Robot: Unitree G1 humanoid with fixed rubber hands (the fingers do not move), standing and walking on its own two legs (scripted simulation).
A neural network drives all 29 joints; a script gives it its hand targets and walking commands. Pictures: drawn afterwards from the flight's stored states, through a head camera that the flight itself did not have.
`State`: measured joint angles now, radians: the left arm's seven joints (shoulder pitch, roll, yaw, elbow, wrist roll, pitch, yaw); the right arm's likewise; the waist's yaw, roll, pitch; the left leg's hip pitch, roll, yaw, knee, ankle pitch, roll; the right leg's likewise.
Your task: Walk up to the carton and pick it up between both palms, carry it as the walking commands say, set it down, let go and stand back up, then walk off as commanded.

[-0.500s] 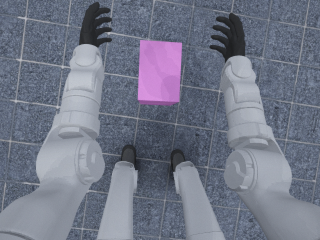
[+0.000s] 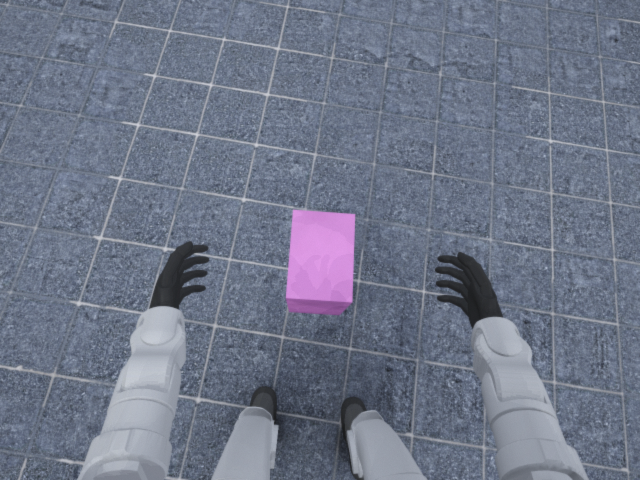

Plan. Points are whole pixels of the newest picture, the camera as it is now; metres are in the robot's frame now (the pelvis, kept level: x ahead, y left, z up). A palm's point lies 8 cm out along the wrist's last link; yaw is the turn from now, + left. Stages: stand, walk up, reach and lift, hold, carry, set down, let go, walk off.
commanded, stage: let go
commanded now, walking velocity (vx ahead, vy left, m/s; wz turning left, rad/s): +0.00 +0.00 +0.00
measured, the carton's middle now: (318, 268) +0.47 -0.03 -0.59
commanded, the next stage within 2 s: stand in 0.82 s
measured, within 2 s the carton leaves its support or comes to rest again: neither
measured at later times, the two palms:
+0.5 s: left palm (94, 422) +0.19 +0.24 -0.03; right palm (530, 409) +0.19 -0.23 -0.03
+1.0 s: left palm (63, 439) +0.17 +0.27 -0.05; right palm (570, 418) +0.18 -0.28 -0.05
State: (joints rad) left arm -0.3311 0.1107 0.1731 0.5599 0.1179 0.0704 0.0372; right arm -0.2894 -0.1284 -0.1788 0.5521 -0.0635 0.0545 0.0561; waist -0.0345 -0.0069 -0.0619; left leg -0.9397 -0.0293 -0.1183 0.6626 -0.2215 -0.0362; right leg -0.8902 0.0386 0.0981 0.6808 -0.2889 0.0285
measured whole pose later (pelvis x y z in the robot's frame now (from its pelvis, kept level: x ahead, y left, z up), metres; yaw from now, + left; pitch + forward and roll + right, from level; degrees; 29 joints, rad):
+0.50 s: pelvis +0.04 +0.01 +0.04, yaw -1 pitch -1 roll +0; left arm 0.25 0.21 0.04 0.42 0.00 0.06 -0.06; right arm 0.22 -0.19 -0.05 0.44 -0.02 0.06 0.08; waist -0.01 -0.01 0.08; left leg -0.17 -0.03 -0.09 0.40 -0.23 -0.02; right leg -0.11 0.01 0.12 0.40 -0.28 0.02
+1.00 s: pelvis +0.04 -0.01 +0.03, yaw +0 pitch -1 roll +0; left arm 0.22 0.31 0.06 0.61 0.04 0.05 0.01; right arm 0.20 -0.30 -0.04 0.64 -0.04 0.06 -0.01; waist 0.00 0.00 0.02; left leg -0.23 -0.01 -0.11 0.55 -0.31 -0.03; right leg -0.16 0.04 0.10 0.52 -0.35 0.00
